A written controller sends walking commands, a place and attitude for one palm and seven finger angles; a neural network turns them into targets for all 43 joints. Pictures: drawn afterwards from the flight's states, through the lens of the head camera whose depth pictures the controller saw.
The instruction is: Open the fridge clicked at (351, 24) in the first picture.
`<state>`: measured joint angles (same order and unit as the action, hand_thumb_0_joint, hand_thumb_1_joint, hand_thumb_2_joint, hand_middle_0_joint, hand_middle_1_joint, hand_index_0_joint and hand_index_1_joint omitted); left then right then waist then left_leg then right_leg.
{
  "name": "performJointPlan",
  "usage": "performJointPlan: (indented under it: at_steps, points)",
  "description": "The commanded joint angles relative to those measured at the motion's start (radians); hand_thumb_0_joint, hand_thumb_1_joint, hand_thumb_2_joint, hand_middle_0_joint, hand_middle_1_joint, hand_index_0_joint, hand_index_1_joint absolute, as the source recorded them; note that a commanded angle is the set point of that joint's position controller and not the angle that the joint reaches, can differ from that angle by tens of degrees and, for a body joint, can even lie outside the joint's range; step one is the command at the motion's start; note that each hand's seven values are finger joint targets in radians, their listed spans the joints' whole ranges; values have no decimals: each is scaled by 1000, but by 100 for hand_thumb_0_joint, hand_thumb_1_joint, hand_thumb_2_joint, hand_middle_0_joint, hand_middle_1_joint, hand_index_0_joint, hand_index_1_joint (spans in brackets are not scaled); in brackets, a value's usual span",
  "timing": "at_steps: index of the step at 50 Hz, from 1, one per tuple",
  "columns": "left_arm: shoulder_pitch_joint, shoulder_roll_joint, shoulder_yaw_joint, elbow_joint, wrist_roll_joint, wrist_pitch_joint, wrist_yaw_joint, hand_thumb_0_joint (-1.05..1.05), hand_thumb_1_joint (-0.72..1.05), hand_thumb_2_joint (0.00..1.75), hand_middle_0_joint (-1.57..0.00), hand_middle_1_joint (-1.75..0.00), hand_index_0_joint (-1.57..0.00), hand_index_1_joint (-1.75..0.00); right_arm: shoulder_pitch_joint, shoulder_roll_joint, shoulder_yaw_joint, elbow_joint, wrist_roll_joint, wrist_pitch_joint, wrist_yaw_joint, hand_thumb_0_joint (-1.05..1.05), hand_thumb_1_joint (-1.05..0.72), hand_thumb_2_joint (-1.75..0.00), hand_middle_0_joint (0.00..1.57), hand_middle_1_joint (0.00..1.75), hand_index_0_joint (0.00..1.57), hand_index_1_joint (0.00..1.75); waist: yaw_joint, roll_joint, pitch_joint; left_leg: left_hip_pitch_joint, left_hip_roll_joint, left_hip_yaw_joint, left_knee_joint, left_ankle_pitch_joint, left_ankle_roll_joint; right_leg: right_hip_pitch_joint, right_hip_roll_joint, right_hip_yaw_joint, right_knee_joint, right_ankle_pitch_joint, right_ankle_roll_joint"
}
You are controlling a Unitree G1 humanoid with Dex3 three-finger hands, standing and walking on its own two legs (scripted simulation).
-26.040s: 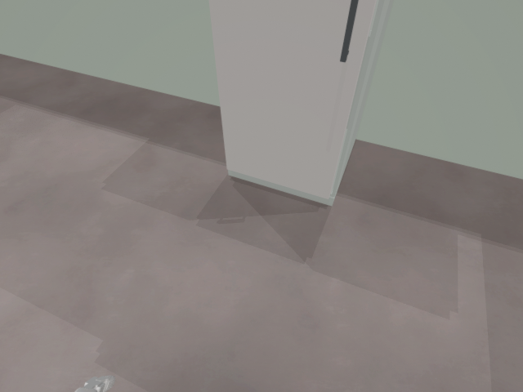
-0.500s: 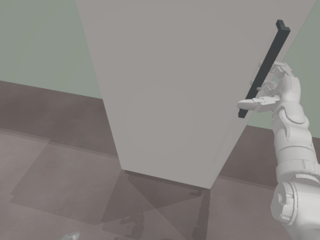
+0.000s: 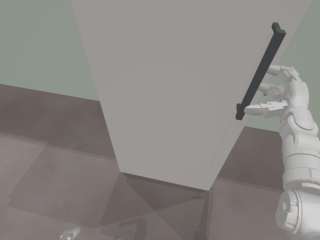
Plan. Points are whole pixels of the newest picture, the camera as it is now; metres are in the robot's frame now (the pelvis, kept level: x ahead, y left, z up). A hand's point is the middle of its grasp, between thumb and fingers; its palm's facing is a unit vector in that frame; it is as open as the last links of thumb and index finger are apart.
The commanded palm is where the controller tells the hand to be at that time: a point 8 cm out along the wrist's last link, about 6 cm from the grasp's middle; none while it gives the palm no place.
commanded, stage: move the hooked fingers beside the handle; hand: right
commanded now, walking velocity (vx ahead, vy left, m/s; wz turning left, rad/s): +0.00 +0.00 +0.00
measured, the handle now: (254, 78) +0.51 -0.19 +0.17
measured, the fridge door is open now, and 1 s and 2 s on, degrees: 0 0 0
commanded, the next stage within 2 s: none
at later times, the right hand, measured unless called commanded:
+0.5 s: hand (280, 98) +0.44 -0.23 +0.17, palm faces +0.15 +0.99 +0.01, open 14.0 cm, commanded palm +0.41 -0.28 +0.17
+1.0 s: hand (284, 95) +0.44 -0.24 +0.18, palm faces +0.11 +0.99 +0.02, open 14.0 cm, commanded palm +0.41 -0.29 +0.17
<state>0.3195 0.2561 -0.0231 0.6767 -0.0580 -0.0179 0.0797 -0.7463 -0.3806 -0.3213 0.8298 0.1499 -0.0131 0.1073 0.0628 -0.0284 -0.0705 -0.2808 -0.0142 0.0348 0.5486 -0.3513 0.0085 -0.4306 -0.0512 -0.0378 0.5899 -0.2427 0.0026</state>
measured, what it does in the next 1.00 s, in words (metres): stands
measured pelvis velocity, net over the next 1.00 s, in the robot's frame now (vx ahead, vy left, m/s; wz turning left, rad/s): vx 0.00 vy -0.01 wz -0.01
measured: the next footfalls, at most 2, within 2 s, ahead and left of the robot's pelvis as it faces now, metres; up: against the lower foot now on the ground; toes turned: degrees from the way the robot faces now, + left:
none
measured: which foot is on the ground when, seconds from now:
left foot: down 0.00-1.00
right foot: down 0.00-1.00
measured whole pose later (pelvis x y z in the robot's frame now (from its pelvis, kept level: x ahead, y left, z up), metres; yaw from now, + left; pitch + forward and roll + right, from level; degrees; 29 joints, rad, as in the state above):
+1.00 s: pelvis +0.00 -0.01 +0.00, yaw +0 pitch +6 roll +2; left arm 0.35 0.27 -0.03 0.68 -0.07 -0.02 0.10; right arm -0.77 -0.48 -0.34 0.88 0.18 -0.04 0.22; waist 0.07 -0.02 -0.07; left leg -0.31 -0.01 0.04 0.55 -0.35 0.00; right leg -0.47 -0.05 -0.03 0.62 -0.25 -0.01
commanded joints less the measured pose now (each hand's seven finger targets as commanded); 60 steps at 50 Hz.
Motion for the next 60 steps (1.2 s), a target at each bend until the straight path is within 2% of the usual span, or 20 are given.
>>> performJointPlan:
  at_steps: [1,8,11,13,18,24,27,28,29,32,33,40,42,45,49,52,53,55,58,60]
  points:
    - [5,149,56,-115,-2,-33,8,0,90,90,-20,-30,-20,-30,-484,-252,-21,-230,2,-71,5,0,50,-30,30,120,30,120,2,-35,-264,-58,-17,-14,-70,369,1,282,30,31,-24,242,-47]
    - [19,155,59,-105,-3,-37,18,0,90,90,-20,-30,-20,-30,-547,-235,4,-229,30,-81,40,0,50,-30,30,120,30,120,24,-18,-278,-78,-20,-9,-76,344,2,312,27,45,-16,238,-48]
    - [18,156,59,-104,-5,-39,18,0,90,90,-20,-30,-20,-30,-522,-256,-20,-226,31,-79,43,0,50,-30,30,120,30,120,8,-47,-316,-79,-20,-8,-69,352,6,338,27,50,-17,263,-45]
    - [30,161,61,-102,-1,-38,16,0,90,90,-20,-30,-20,-30,-463,-296,-61,-198,33,-75,43,0,50,-30,30,120,30,120,-3,14,-304,-50,-21,-7,-69,372,3,302,28,44,-13,270,-50]
    - [20,161,59,-122,-3,-31,13,0,90,90,-20,-30,-20,-30,-414,-321,-74,-218,27,-65,50,0,50,-30,30,120,30,120,-17,3,-297,-20,-18,-10,-65,389,2,270,30,34,-20,265,-50]
    - [14,165,59,-123,-8,-28,21,0,90,90,-20,-30,-20,-30,-461,-354,-84,-254,32,-78,70,0,50,-30,30,120,30,120,-3,-31,-288,-46,-20,-17,-70,369,2,284,27,37,-21,248,-50]
    - [11,163,57,-119,-12,-31,24,0,90,90,-20,-30,-20,-30,-496,-317,-41,-241,36,-78,87,0,50,-30,30,120,30,120,12,-69,-259,-88,-21,-12,-79,316,5,297,26,46,-24,218,-46]
    - [21,165,60,-118,-10,-32,25,0,90,90,-20,-30,-20,-30,-484,-319,-45,-236,41,-79,88,0,50,-30,30,120,30,120,17,-30,-268,-81,-21,-10,-81,314,3,299,25,44,-18,219,-50]
    - [13,168,59,-116,-12,-34,26,0,90,90,-20,-30,-20,-30,-492,-333,-54,-244,42,-81,91,0,50,-30,30,120,30,120,9,-64,-281,-86,-20,-13,-79,316,5,307,25,48,-21,222,-47]
    - [20,169,57,-111,-12,-36,29,0,90,90,-20,-30,-20,-30,-462,-333,-59,-178,48,-64,102,0,50,-30,30,120,30,120,9,-34,-262,-97,-20,-9,-83,291,3,286,26,49,-24,198,-46]
    - [33,174,56,-108,-10,-34,29,0,90,90,-20,-30,-20,-30,-455,-348,-70,-162,52,-64,102,0,50,-30,30,120,30,120,12,15,-251,-82,-19,-6,-84,295,2,265,25,50,-22,194,-50]
    - [29,176,53,-113,-9,-35,30,0,90,90,-20,-30,-20,-30,-550,-384,-66,-170,31,-95,104,0,50,-30,30,120,30,120,21,-61,-277,-120,-18,-12,-73,263,4,284,23,61,-18,182,-45]
    - [27,172,55,-113,-9,-44,29,0,90,90,-20,-30,-20,-30,-587,-345,-35,-212,35,-116,105,0,50,-30,30,120,30,120,28,-107,-309,-146,-22,-5,-70,245,8,339,19,73,-15,197,-39]
    - [33,174,58,-109,-8,-51,27,0,90,90,-20,-30,-20,-30,-527,-347,-58,-211,50,-117,107,0,50,-30,30,120,30,120,13,-96,-347,-128,-26,-4,-65,278,10,359,17,73,-7,238,-39]
    - [36,176,56,-112,-10,-44,24,0,90,90,-20,-30,-20,-30,-448,-349,-73,-141,51,-68,109,0,50,-30,30,120,30,120,-3,-34,-290,-105,-24,2,-66,295,6,288,20,61,-16,225,-43]
    - [28,172,58,-130,-11,-37,20,0,90,90,-20,-30,-20,-30,-428,-332,-61,-177,39,-45,98,0,50,-30,30,120,30,120,-10,-52,-280,-100,-24,6,-63,303,7,289,19,58,-23,242,-40]
    - [33,171,59,-137,-8,-38,17,0,90,90,-20,-30,-20,-30,-408,-327,-64,-202,45,-49,93,0,50,-30,30,120,30,120,-12,-20,-292,-77,-24,6,-65,317,7,287,21,56,-18,255,-45]
    - [19,172,61,-148,-7,-38,13,0,90,90,-20,-30,-20,-30,-390,-371,-108,-294,43,-61,82,0,50,-30,30,120,30,120,-31,-62,-346,-51,-26,-1,-58,359,9,321,21,53,-19,297,-42]
    - [15,169,58,-145,-10,-33,19,0,90,90,-20,-30,-20,-30,-378,-371,-108,-316,51,-70,79,0,50,-30,30,120,30,120,-13,-5,-298,-40,-27,-2,-69,349,5,296,17,45,-23,271,-47]
    - [5,168,57,-140,-12,-35,21,0,90,90,-20,-30,-20,-30,-395,-366,-103,-318,48,-60,83,0,50,-30,30,120,30,120,-10,-25,-273,-59,-27,-6,-73,338,4,293,19,45,-29,250,-47]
